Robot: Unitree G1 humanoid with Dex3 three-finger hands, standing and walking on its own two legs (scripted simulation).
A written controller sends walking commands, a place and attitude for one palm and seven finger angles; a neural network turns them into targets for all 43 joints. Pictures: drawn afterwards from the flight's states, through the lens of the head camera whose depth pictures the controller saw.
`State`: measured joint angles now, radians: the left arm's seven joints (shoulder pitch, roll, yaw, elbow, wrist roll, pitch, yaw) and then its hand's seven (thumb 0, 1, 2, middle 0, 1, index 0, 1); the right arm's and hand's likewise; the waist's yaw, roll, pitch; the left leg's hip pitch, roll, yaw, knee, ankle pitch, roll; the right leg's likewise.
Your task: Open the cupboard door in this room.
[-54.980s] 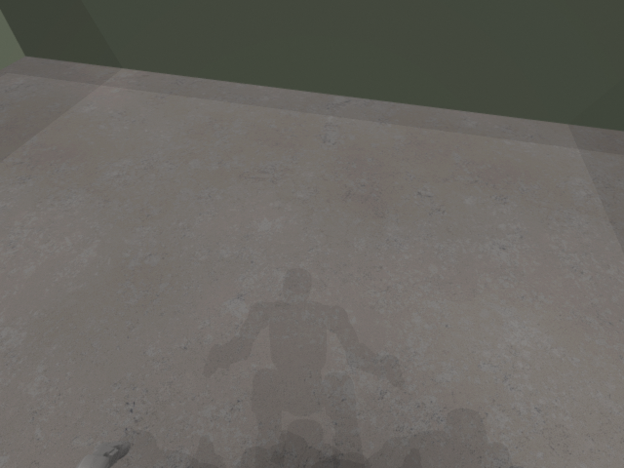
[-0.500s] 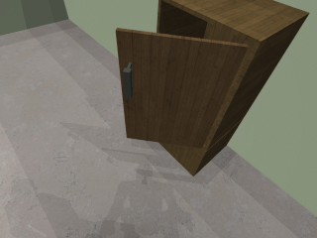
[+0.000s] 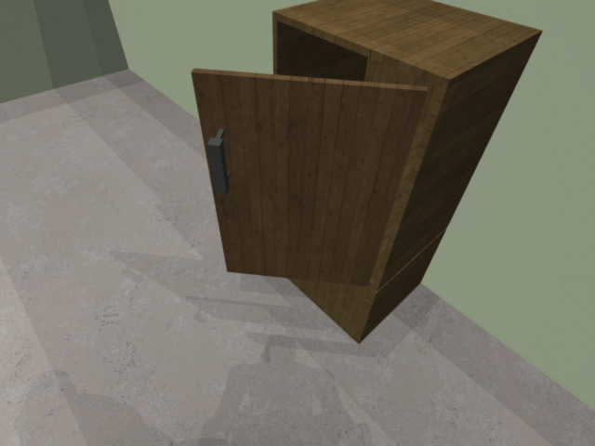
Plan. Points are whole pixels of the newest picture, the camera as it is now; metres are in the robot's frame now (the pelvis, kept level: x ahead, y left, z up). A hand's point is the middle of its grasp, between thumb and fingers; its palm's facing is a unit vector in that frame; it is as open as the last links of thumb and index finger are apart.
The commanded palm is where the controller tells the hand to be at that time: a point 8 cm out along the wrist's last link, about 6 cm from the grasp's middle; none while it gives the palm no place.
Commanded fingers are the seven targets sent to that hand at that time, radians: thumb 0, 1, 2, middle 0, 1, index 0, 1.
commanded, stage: look again from close up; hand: left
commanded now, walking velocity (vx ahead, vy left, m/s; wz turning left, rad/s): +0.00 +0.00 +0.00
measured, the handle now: (221, 161) +0.63 +0.19 +0.03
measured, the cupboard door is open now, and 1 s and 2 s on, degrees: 41 41 41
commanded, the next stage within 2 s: shuffle to correct the standing spot in 0.56 s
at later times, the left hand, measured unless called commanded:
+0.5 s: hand out of the picture -0.05 +0.22 -0.17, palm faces +0.01 -0.98 -0.21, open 7.4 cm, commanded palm none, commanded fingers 0.00 0.90 0.90 -0.20 -0.30 -0.20 -0.30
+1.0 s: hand out of the picture -0.14 +0.21 -0.16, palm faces +0.09 -0.98 -0.18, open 7.4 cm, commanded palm none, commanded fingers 0.00 0.90 0.90 -0.20 -0.30 -0.20 -0.30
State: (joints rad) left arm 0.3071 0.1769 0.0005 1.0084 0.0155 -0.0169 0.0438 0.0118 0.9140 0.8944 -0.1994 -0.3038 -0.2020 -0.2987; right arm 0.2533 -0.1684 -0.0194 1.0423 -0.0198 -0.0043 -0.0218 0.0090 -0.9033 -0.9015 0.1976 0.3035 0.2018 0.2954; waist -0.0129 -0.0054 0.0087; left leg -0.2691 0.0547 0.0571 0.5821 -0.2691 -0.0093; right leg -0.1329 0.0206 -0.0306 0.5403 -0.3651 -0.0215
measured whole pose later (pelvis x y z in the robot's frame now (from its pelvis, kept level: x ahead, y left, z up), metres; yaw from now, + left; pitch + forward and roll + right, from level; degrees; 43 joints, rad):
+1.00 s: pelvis -0.05 +0.05 +0.01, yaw -2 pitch -1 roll +0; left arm 0.49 0.12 0.04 1.10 0.03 0.01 0.03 0.00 0.90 0.89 -0.20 -0.30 -0.20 -0.30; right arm 0.26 -0.17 -0.06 1.07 -0.02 0.04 0.01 0.01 -0.90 -0.90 0.20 0.30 0.20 0.30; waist 0.03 0.01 -0.01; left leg -0.44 0.01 0.08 0.91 -0.39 0.01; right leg -0.22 -0.03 0.04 0.47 -0.23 0.00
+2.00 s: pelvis +0.10 +0.04 +0.00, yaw -5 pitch -2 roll +0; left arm 0.24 0.18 0.05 1.02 0.02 0.03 0.04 0.00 0.93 0.89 -0.20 -0.30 -0.20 -0.30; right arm 0.18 -0.15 -0.04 1.01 -0.03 0.00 -0.03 0.01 -0.93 -0.90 0.20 0.30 0.20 0.30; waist 0.03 -0.04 0.08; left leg -0.28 0.02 0.14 0.55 -0.25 0.06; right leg -0.26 -0.05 -0.08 0.64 -0.37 0.00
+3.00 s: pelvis +0.04 +0.04 +0.00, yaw -4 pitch -1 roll -1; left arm 0.32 0.10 0.00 1.14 0.01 -0.03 0.05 0.01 0.92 0.89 -0.20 -0.30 -0.20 -0.30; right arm 0.34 -0.09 0.01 1.13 -0.01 -0.01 -0.03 0.01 -0.90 -0.90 0.20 0.30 0.20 0.30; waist -0.01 0.01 0.04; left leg -0.16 0.03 0.05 0.53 -0.36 0.01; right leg -0.21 0.01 -0.09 0.49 -0.26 -0.02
